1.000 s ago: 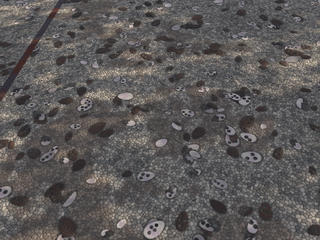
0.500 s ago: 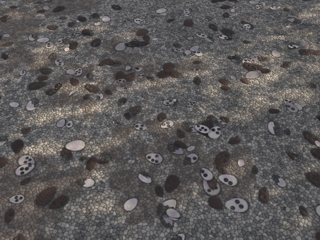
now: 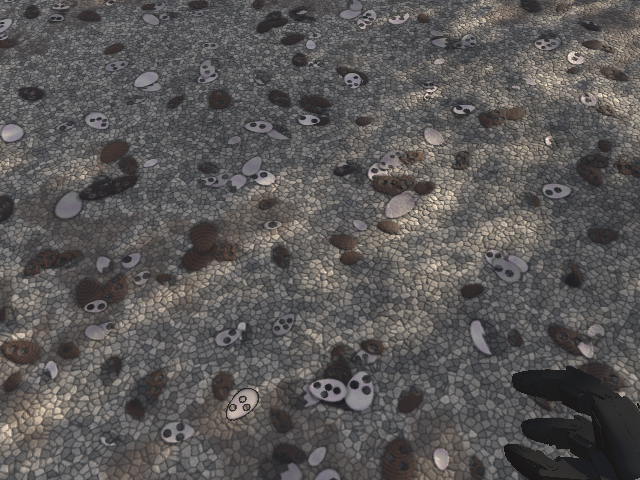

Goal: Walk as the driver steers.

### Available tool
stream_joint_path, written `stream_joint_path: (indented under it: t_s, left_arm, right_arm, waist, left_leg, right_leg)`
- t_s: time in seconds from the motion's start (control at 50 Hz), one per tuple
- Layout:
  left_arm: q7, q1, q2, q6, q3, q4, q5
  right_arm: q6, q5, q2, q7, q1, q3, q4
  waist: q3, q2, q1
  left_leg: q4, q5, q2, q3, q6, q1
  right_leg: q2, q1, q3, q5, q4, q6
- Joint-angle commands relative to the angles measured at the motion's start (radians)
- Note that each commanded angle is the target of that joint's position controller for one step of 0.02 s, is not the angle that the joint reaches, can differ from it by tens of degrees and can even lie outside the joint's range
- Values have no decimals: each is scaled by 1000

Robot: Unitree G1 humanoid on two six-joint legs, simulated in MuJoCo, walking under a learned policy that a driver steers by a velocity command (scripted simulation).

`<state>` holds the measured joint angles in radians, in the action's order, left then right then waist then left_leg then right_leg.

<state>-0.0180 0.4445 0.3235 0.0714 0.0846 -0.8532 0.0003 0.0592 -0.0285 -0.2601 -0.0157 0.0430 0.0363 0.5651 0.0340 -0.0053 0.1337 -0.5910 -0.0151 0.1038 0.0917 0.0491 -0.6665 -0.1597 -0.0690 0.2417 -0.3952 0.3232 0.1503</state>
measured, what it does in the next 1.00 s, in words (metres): walks ahead: left foot, then right foot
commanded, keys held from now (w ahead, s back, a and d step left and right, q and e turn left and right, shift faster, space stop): w+e+shift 0.18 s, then w+q+shift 0.82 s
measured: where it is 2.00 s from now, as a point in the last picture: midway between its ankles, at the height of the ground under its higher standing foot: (338, 140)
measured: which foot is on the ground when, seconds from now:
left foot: up 0.00-0.04, down 0.06-0.48, up 0.50-0.90, down 0.92-1.00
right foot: down 0.00-0.06, up 0.08-0.46, down 0.48-0.92, up 0.94-1.00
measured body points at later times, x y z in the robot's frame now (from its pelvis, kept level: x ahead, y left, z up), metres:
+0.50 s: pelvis +0.45 +0.00 -0.01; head +0.48 -0.01 +0.43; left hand +0.78 +0.11 -0.05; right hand +0.25 -0.20 -0.13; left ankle +0.24 +0.18 -0.70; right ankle +0.55 -0.11 -0.73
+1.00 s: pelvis +0.91 +0.01 -0.03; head +0.93 +0.01 +0.42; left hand +0.92 +0.28 -0.16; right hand +1.10 -0.24 -0.14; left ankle +0.99 +0.03 -0.73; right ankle +0.71 -0.16 -0.58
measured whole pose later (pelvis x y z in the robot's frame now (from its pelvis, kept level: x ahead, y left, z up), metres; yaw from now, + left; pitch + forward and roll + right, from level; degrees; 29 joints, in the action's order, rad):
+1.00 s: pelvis +0.91 +0.01 -0.03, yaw +15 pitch -1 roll +0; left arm 0.01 0.29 0.24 0.08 0.01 -0.81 0.04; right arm 0.00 -0.02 -0.34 -0.03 -0.20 -0.06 0.76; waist 0.06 0.01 -0.01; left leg -0.77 0.28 -0.16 -0.11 -0.21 -0.50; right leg 0.03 0.17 -0.02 -0.38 1.42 -0.01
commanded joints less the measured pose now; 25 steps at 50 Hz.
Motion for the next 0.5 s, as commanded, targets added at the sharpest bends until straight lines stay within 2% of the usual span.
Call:
stream_joint_path:
  t_s: [0.02, 0.04, 0.06, 0.08, 0.1, 0.12, 0.14, 0.16, 0.18, 0.2, 0.22, 0.24, 0.3, 0.32, 0.34, 0.36, 0.38, 0.4, 0.42, 0.44, 0.46, 0.48, 0.5]
  left_arm:
    - [7, -63, 217, 12, 55, 68, 9]
    - [3, -126, 245, 15, 59, 80, 13]
    - [3, -177, 166, 27, 37, 110, 17]
    - [7, -168, -16, 31, -11, 165, 0]
    - [7, -67, 12, 22, -28, 199, -22]
    - [11, -131, 83, -1, -20, 160, 7]
    - [-3, -181, 98, -13, -16, 163, 24]
    - [-20, -219, 92, -24, -15, 167, 32]
    - [-37, -247, 65, -36, -21, 189, 41]
    - [-49, -274, 28, -42, -37, 209, 48]
    - [-54, -294, -6, -45, -50, 224, 51]
    - [-56, -296, -22, -44, -60, 237, 52]
    - [-58, -425, 25, -35, -69, 294, 51]
    - [-65, -473, 34, -28, -77, 312, 51]
    - [-74, -508, 28, -24, -86, 313, 52]
    - [-79, -541, 5, -15, -100, 327, 46]
    - [-78, -566, 6, -10, -104, 326, 43]
    - [-69, -568, 15, -8, -102, 321, 44]
    - [-54, -540, 35, -5, -94, 308, 45]
    - [-37, -443, 69, -1, -79, 282, 51]
    - [-19, -244, 100, 4, -60, 218, 55]
    - [3, -76, 156, 7, -33, 167, 69]
    - [23, 20, 244, 15, -7, 152, 96]
  right_arm:
    - [16, 10, -177, 22, -151, -68, -8]
    - [20, 12, -220, 37, -352, -92, 38]
    - [24, -8, -288, 59, -589, -122, 85]
    - [25, -53, -353, 64, -643, -133, 104]
    - [20, -46, -352, 50, -473, -143, 80]
    - [13, -37, -223, 43, -339, -123, 45]
    - [8, -29, -163, 38, -311, -109, 57]
    - [8, -31, -142, 35, -328, -103, 83]
    - [15, -27, -121, 36, -374, -94, 125]
    - [27, -19, -87, 27, -425, -85, 170]
    - [41, -9, -61, 17, -460, -77, 203]
    - [56, -5, -72, 8, -469, -77, 217]
    - [68, 2, -127, 2, -466, -87, 239]
    - [66, 9, -136, 2, -464, -88, 246]
    - [63, 21, -131, 0, -484, -84, 259]
    - [63, 20, -158, -1, -505, -88, 266]
    - [62, 20, -183, -3, -522, -94, 281]
    - [58, 19, -208, -3, -538, -99, 296]
    - [56, 19, -236, -1, -546, -104, 306]
    - [52, 18, -262, 5, -557, -108, 318]
    - [43, 21, -276, 11, -543, -110, 321]
    - [43, 26, -248, 9, -525, -103, 308]
    - [46, 28, -83, 3, -577, -73, 264]
  waist:
    - [-124, -48, -144]
    - [-217, -39, -277]
    - [-333, 23, -380]
    - [-366, 316, -324]
    - [-387, 453, -190]
    - [-235, 235, -186]
    - [-143, 115, -182]
    - [-101, 63, -177]
    - [-64, 75, -170]
    - [-36, 96, -167]
    - [-21, 90, -161]
    - [-10, 99, -145]
    - [65, 67, -122]
    - [85, 59, -116]
    - [79, 34, -129]
    - [102, 61, -135]
    - [109, 54, -141]
    - [96, 53, -138]
    - [54, 68, -119]
    - [-29, 95, -67]
    - [-135, 110, 31]
    - [-229, 102, 108]
    - [-383, -144, 49]
  left_leg:
    - [55, 88, -127, -74, -25, 492]
    - [49, 154, -111, -82, -32, 701]
    - [24, 404, 32, 48, -53, 946]
    - [186, 765, 294, 462, -70, 1102]
    - [382, 905, 374, 873, -146, 1039]
    - [375, 961, 318, 695, -157, 889]
    - [353, 763, 267, 491, -150, 763]
    - [352, 587, 223, 347, -133, 691]
    - [357, 470, 197, 237, -124, 645]
    - [370, 378, 168, 179, -121, 602]
    - [383, 305, 146, 138, -121, 587]
    - [399, 235, 153, 122, -141, 568]
    - [481, 109, 125, 13, -185, 529]
    - [519, 70, 105, -26, -183, 502]
    - [565, -6, 68, -54, -184, 472]
    - [589, -111, 93, -44, -196, 428]
    - [595, -214, 106, -51, -203, 449]
    - [560, -349, 110, -67, -203, 508]
    - [475, -567, 110, -81, -198, 575]
    - [316, -762, 115, -85, -189, 619]
    - [73, -777, 98, -91, -176, 576]
    - [-210, -526, 48, -96, -161, 378]
    - [-597, 317, -68, -99, -160, 120]
  right_leg:
    - [157, 181, 145, 860, 168, 27]
    - [132, 244, 122, 868, 400, 3]
    - [84, 402, 68, 663, 720, -11]
    - [-12, 701, -21, -147, 1018, -21]
    - [32, 841, -73, -71, 1127, -14]
    - [122, 864, -115, 54, 1128, -16]
    - [160, 839, -146, 116, 1073, -28]
    - [190, 815, -152, 126, 1040, -39]
    - [217, 814, -149, 131, 1023, -45]
    - [229, 810, -140, 143, 1004, -46]
    - [222, 822, -124, 153, 988, -43]
    - [207, 835, -101, 166, 953, -45]
    - [173, 874, -117, 248, 727, -65]
    - [184, 821, -181, 307, 587, -68]
    - [184, 727, -280, 366, 500, -68]
    - [191, 627, -304, 387, 422, -65]
    - [182, 569, -314, 388, 386, -61]
    - [167, 530, -315, 368, 346, -54]
    - [135, 468, -320, 316, 318, -48]
    - [102, 344, -312, 252, 303, -37]
    - [86, 118, -297, 235, 256, -30]
    - [190, -149, -205, 184, 259, -24]
    - [514, -386, 179, -150, 206, 0]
